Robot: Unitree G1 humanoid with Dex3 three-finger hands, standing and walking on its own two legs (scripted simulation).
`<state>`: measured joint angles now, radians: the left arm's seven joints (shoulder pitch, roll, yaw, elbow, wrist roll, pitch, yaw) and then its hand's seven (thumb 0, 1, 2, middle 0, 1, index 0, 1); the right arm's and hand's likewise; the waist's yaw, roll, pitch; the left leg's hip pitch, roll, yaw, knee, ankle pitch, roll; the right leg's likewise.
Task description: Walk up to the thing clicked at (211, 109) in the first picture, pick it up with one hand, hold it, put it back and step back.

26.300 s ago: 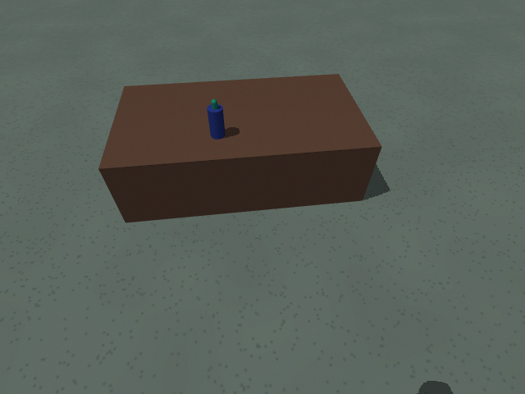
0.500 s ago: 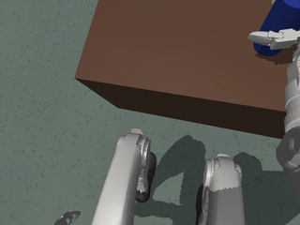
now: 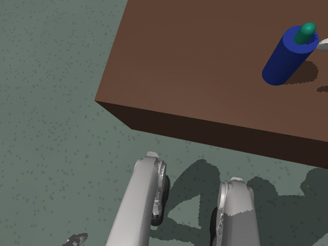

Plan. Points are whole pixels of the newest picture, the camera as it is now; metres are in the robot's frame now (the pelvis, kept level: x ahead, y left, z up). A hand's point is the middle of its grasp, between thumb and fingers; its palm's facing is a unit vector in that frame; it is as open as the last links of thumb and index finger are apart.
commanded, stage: rise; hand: right
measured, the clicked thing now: (289, 54) +0.59 -0.15 -0.04
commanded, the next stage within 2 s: home in 0.08 s
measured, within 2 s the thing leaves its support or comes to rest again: neither
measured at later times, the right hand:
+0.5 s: hand out of the picture +0.54 -0.29 +0.13, palm faces +0.24 +0.89 -0.39, open 17.4 cm
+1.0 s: hand out of the picture +0.35 -0.19 +0.16, palm faces +0.13 +0.94 -0.31, open 17.2 cm
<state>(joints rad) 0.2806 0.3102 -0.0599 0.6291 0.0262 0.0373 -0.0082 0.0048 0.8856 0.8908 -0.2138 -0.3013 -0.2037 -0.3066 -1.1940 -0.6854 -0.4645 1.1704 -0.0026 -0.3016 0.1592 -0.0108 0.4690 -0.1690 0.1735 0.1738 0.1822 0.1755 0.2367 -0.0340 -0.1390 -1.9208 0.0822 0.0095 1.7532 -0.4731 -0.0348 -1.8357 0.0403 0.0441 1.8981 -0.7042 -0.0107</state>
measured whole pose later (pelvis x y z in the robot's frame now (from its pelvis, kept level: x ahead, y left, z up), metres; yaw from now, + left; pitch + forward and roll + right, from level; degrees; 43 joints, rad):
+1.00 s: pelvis +0.09 +0.02 +0.24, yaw +0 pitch +10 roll +1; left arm 0.26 0.23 -0.01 0.60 -0.05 0.04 0.11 0.01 0.90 0.90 -0.20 -0.30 -0.20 -0.30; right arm 0.00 -0.26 -0.08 0.57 0.03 0.08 -0.13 -0.01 0.49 -0.09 0.06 0.06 0.07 0.06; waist 0.04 -0.03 -0.10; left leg -0.66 0.02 0.05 0.82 -0.34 -0.01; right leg -0.56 -0.03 0.04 0.88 -0.50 0.01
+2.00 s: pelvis +0.08 +0.01 +0.28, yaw +0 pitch -3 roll -1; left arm 0.25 0.32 0.03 0.90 0.05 0.03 0.02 0.01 0.90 0.90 -0.20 -0.30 -0.20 -0.30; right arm 0.26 -0.33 -0.01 0.92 -0.03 0.01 -0.03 -0.01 0.54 -0.05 0.05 0.05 0.06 0.05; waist -0.01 -0.03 0.00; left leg -0.27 0.06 0.03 0.53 -0.22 -0.02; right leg -0.14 0.02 0.02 0.51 -0.32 0.00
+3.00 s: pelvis +0.09 +0.03 +0.29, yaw +1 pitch -3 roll -1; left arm 0.17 0.34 0.01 1.11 0.03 0.02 0.01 0.01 0.90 0.90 -0.20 -0.30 -0.20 -0.31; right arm 0.13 -0.32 0.01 1.14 -0.01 0.00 -0.02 0.00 0.52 -0.06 0.06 0.05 0.06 0.05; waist 0.00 -0.03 0.04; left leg -0.18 0.03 0.03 0.38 -0.15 -0.01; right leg -0.03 -0.01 0.01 0.33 -0.24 0.02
